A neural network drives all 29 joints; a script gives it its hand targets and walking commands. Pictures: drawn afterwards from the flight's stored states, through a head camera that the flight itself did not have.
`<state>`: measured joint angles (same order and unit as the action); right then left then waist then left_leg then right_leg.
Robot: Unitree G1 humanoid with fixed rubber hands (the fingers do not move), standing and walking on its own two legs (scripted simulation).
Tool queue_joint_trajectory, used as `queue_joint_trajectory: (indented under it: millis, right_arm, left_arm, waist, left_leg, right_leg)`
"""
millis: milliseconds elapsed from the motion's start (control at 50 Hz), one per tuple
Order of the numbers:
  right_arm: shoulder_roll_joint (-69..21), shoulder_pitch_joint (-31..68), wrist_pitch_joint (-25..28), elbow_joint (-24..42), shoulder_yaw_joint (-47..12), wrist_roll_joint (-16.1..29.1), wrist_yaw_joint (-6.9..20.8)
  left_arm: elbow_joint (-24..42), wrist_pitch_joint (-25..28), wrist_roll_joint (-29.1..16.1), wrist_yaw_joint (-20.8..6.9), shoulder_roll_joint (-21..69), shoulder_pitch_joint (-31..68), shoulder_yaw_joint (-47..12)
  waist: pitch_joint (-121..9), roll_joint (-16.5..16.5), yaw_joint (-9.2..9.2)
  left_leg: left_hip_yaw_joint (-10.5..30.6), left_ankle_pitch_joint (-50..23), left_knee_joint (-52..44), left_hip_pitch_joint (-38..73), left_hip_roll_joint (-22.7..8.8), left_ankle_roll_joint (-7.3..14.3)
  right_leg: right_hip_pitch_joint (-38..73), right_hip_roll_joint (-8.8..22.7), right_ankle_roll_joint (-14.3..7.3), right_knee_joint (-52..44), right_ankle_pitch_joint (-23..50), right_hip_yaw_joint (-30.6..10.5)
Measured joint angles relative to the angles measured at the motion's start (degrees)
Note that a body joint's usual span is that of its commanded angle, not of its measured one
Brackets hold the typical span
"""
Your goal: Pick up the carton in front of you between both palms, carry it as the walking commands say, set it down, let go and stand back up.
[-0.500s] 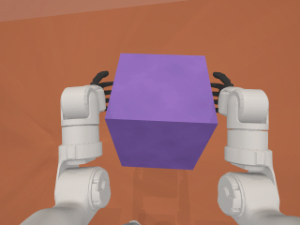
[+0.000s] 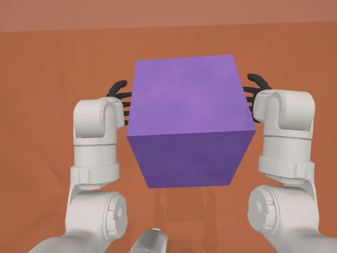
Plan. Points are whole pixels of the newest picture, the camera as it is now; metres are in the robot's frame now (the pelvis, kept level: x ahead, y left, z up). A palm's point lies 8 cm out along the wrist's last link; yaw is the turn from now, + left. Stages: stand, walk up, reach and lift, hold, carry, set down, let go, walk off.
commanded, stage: carry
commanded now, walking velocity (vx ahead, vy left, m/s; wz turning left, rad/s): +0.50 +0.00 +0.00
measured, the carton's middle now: (186, 127) +0.39 +0.04 +0.07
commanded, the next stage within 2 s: none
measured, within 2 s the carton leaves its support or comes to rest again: neither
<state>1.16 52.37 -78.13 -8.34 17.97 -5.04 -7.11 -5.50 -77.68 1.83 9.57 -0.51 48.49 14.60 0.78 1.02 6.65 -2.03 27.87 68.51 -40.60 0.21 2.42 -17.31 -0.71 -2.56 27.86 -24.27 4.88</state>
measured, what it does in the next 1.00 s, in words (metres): climbs: left foot 0.04 m higher, then right foot 0.03 m higher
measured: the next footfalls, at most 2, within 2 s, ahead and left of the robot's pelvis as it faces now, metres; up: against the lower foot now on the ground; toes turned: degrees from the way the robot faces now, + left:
left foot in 0.14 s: +0.27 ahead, +0.11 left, +0.04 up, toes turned +5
right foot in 0.50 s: +0.50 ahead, -0.09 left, +0.07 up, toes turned -5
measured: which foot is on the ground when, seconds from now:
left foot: up 0.00-0.12, down 0.14-0.52, up 0.54-0.86, down 0.88-1.00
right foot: down 0.00-0.16, up 0.18-0.48, down 0.50-0.90, up 0.92-1.00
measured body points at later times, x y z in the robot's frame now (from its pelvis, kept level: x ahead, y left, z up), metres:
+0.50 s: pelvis +0.32 +0.01 +0.03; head +0.36 +0.01 +0.48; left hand +0.74 +0.12 +0.21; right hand +0.71 -0.18 +0.20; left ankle +0.23 +0.11 -0.70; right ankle +0.46 -0.09 -0.67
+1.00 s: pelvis +0.64 +0.02 +0.09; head +0.67 +0.01 +0.54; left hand +1.04 +0.16 +0.24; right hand +1.03 -0.15 +0.24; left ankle +0.70 +0.09 -0.63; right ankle +0.53 -0.09 -0.54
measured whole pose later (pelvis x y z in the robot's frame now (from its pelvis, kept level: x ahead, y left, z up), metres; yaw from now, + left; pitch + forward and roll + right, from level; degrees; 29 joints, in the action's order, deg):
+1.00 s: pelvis +0.64 +0.02 +0.09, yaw +0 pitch +4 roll +1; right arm -0.2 50.4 -76.4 -11.9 15.0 -6.1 -7.7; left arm -14.2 -76.5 2.8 7.9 -3.1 52.0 16.8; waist -1.0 0.7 -2.5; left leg -6.9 23.7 39.1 -28.3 1.9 4.7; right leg -27.6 -0.6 -1.1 73.5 -30.2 -0.1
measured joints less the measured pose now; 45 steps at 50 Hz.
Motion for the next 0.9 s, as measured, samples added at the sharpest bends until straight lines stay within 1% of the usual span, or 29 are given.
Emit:
queue_joint_trajectory:
  millis: [40,80,120,140,160,180,220,240,260,280,320,360,420,460,480,500,520,540,580,600,640,680,720,760,800,840,860,880,900]
  right_arm:
    - [-0.48,0.27,-0.17,1.79,0.62,-0.55,0.03]
    - [-0.70,0.43,-0.17,2.65,0.97,-1.03,0.15]
    - [-0.91,0.77,0.15,1.84,0.96,-1.55,0.33]
    - [-1.08,1.09,0.58,0.64,0.67,-1.81,0.37]
    - [-1.48,1.21,1.43,-0.70,0.12,-2.12,0.38]
    - [-1.95,1.09,2.22,-2.00,-0.61,-2.50,0.30]
    - [-2.28,-0.41,2.54,-2.95,-1.93,-2.54,0.04]
    - [-2.08,-1.50,2.29,-2.76,-2.51,-1.96,-0.14]
    - [-1.76,-2.57,1.96,-2.33,-3.01,-1.12,-0.36]
    - [-1.41,-3.45,1.65,-1.77,-3.38,-0.20,-0.62]
    - [-0.81,-4.38,1.22,-0.49,-3.79,1.57,-1.22]
    - [-0.45,-4.29,1.07,0.82,-4.03,2.86,-1.89]
    - [-0.09,-2.95,1.16,2.34,-3.85,3.97,-2.50]
    - [0.17,-1.74,1.34,2.28,-3.50,4.16,-2.55]
    - [0.51,-1.17,1.35,1.94,-3.22,4.20,-2.47]
    - [1.05,-0.62,1.36,1.41,-2.86,4.19,-2.25]
    - [1.82,-0.32,1.57,0.84,-2.46,4.24,-1.90]
    - [2.47,-0.30,1.86,0.10,-1.98,4.27,-1.46]
    - [2.82,-0.10,2.14,-2.18,-1.32,3.73,-0.64]
    - [2.70,0.04,1.90,-3.12,-1.15,3.24,-0.39]
    - [2.09,0.24,1.11,-3.98,-1.02,2.13,-0.16]
    - [1.38,0.32,0.26,-3.32,-0.72,1.18,-0.08]
    - [0.69,0.46,-0.35,-1.60,-0.22,0.47,-0.06]
    - [0.08,0.72,-0.63,0.25,0.44,-0.17,-0.04]
    - [-0.29,0.91,-0.67,1.42,0.96,-0.76,0.06]
    - [-0.47,1.06,-0.45,1.26,1.17,-1.36,0.32]
    - [-0.62,1.29,-0.10,0.38,0.90,-1.83,0.22]
    - [-0.83,1.59,0.42,-0.96,0.62,-2.11,0.29]
    - [-1.23,1.68,1.30,-2.45,0.04,-2.43,0.30]
  left_arm:
    - [0.55,0.25,-0.64,0.31,-0.19,0.86,0.33]
    - [-0.07,0.63,-0.80,0.36,-0.31,2.01,0.73]
    - [-1.62,0.83,-0.80,0.25,-0.78,3.10,1.19]
    - [-2.59,0.87,-0.74,0.04,-1.31,3.50,1.44]
    - [-3.55,1.13,-0.70,-0.33,-2.04,3.65,1.69]
    - [-4.46,1.46,-0.63,-0.82,-2.65,3.39,2.04]
    - [-6.28,1.80,-0.13,-1.59,-2.85,2.83,2.50]
    - [-6.89,1.62,0.30,-1.76,-2.63,2.70,2.54]
    - [-7.20,1.32,0.79,-1.83,-2.30,2.65,2.51]
    - [-7.18,0.97,1.29,-1.86,-1.94,2.62,2.49]
    - [-6.07,0.24,2.13,-1.90,-1.30,2.58,2.59]
    - [-4.03,-0.31,2.75,-1.90,-0.81,2.68,2.92]
    - [-0.72,-0.71,3.28,-1.95,-0.23,3.02,3.87]
    - [0.36,-0.62,3.60,-2.02,0.07,3.35,4.28]
    - [0.13,-0.44,3.83,-2.06,0.24,3.74,4.27]
    - [-0.73,-0.07,4.10,-2.08,0.41,4.38,3.99]
    - [-1.88,0.72,4.43,-2.09,0.76,4.87,3.41]
    - [-3.05,1.46,4.90,-2.08,1.17,5.08,2.71]
    - [-4.36,1.76,5.17,-1.97,1.42,4.23,1.58]
    - [-4.48,1.50,4.73,-1.83,1.28,3.36,1.07]
    - [-3.91,0.69,3.24,-1.14,0.77,1.61,0.13]
    - [-2.72,-0.04,1.62,-0.51,0.27,0.60,-0.17]
    - [-1.30,-0.43,0.32,0.07,-0.14,0.46,-0.15]
    - [-0.39,-0.37,-0.49,0.44,-0.40,1.03,0.10]
    - [-0.64,0.00,-0.78,0.55,-0.55,2.05,0.47]
    - [-2.05,0.38,-0.79,0.51,-0.80,3.21,0.84]
    - [-3.03,0.44,-0.73,0.50,-1.09,3.74,0.95]
    - [-4.14,0.54,-0.61,0.22,-1.65,4.14,1.16]
    - [-5.19,0.85,-0.52,-0.18,-2.34,4.18,1.43]
  waist:
    - [-0.10,0.09,0.49]
    - [-0.76,0.39,0.50]
    - [-1.69,1.19,-0.39]
    - [-2.09,1.62,-1.26]
    - [-2.12,2.45,-2.34]
    - [-2.20,2.32,-3.88]
    - [-2.10,0.99,-6.78]
    - [-1.97,0.35,-8.04]
    - [-1.77,-0.18,-9.19]
    - [-1.45,-0.59,-10.17]
    - [-0.65,-1.25,-11.84]
    - [0.03,-1.60,-13.13]
    - [0.25,-1.86,-13.99]
    - [-0.34,-2.44,-13.56]
    - [-0.79,-2.97,-12.93]
    - [-1.10,-3.47,-12.08]
    - [-1.17,-4.22,-10.99]
    - [-1.33,-4.13,-9.49]
    - [-1.65,-2.79,-6.74]
    - [-1.73,-2.18,-5.52]
    - [-1.50,-1.21,-3.37]
    - [-0.87,-0.54,-1.68]
    - [-0.34,-0.15,-0.41]
    - [-0.26,-0.03,0.31]
    - [-0.75,0.16,0.59]
    - [-1.71,0.78,0.20]
    - [-2.22,1.25,-0.44]
    - [-2.56,1.84,-1.34]
    - [-2.66,2.44,-2.43]
  left_leg:
    - [-0.79,-0.70,-7.00,-1.92,-0.65,-0.18]
    - [-1.97,-2.86,-15.94,-1.51,-0.74,-0.07]
    - [-4.38,-5.87,-25.07,1.77,0.28,0.85]
    - [-5.51,-8.27,-28.42,4.23,1.07,1.79]
    - [-6.42,-8.64,-27.58,5.36,1.70,2.46]
    - [-6.64,-7.19,-26.25,6.27,1.97,2.88]
    - [-5.94,-4.49,-26.74,9.17,2.10,3.23]
    - [-5.43,-3.94,-28.11,10.88,2.01,2.98]
    - [-4.96,-3.86,-29.76,12.58,1.85,2.48]
    - [-4.61,-3.71,-31.41,14.32,1.66,2.40]
    - [-4.10,-3.14,-34.26,17.64,1.13,2.47]
    - [-3.79,-2.10,-36.30,20.61,0.64,2.35]
    - [-3.64,-0.01,-38.83,24.96,0.06,1.57]
    - [-3.56,2.13,-39.60,27.84,-0.73,0.71]
    - [-3.42,3.82,-38.87,29.06,-1.51,0.17]
    - [-3.24,5.75,-36.26,29.58,-2.51,-0.15]
    - [-2.68,5.44,-30.88,28.52,-3.83,-0.27]
    - [-0.90,3.75,-22.91,26.12,-3.62,-0.48]
    - [1.91,3.23,-5.17,19.35,-1.11,-0.49]
    - [2.11,2.67,1.25,15.93,-0.17,-0.31]
    - [1.45,0.73,6.96,9.89,0.64,0.07]
    - [0.71,-0.28,6.60,4.88,0.57,0.20]
    - [0.13,0.28,3.50,0.63,0.09,0.12]
    - [-0.53,0.29,-2.38,-2.27,-0.61,-0.06]
    - [-1.45,-1.94,-11.09,-2.89,-1.05,-0.09]
    - [-3.18,-4.40,-20.36,-0.92,-0.57,0.39]
    - [-4.61,-6.19,-24.99,1.33,0.15,1.01]
    - [-5.63,-9.49,-27.78,3.69,1.02,2.05]
    - [-6.44,-9.75,-26.76,4.83,1.54,2.70]
  right_leg:
    - [2.83,0.31,0.32,-1.62,-1.42,-0.02]
    - [5.67,0.79,1.04,-2.76,-3.27,-0.09]
    - [8.17,1.89,1.82,-1.78,-6.25,-0.27]
    - [8.55,2.70,2.03,1.19,-8.17,-0.33]
    - [7.15,3.97,2.12,7.36,-7.77,-0.77]
    - [4.38,3.74,2.33,16.36,-6.64,-2.34]
    - [-2.79,1.44,1.95,34.95,-6.43,-4.97]
    - [-6.42,0.60,1.54,41.47,-5.96,-5.18]
    - [-9.85,0.12,1.11,45.45,-5.34,-5.04]
    - [-12.96,-0.06,0.73,47.20,-4.80,-4.82]
    - [-18.31,0.09,0.31,46.39,-4.63,-4.30]
    - [-22.51,0.65,0.31,42.14,-4.94,-3.77]
    - [-24.87,1.65,0.44,29.02,-2.10,-2.72]
    - [-23.08,1.41,0.27,18.70,0.75,-1.09]
    - [-20.94,0.79,-0.04,13.77,2.73,0.46]
    - [-18.62,-0.03,-0.48,10.68,6.68,1.54]
    - [-17.51,-0.73,-0.48,11.37,8.17,2.42]
    - [-16.66,-1.12,-0.40,12.65,6.53,2.70]
    - [-13.98,-1.37,-0.27,12.15,2.80,2.01]
    - [-12.34,-1.34,-0.23,10.81,1.91,1.55]
    - [-8.77,-1.02,0.27,7.37,1.72,0.82]
    - [-5.14,-0.63,0.01,4.25,1.18,0.42]
    - [-1.91,-0.26,-0.10,1.93,0.20,0.18]
    - [1.11,0.03,0.07,0.05,-1.11,0.10]
    - [4.15,0.38,0.69,-1.60,-2.69,0.02]
    - [7.11,1.15,1.52,-2.19,-5.00,-0.15]
    - [8.28,1.85,1.87,-1.13,-6.70,-0.23]
    - [8.61,2.82,2.04,2.10,-8.55,-0.36]
    - [7.02,3.98,2.12,8.66,-7.95,-0.83]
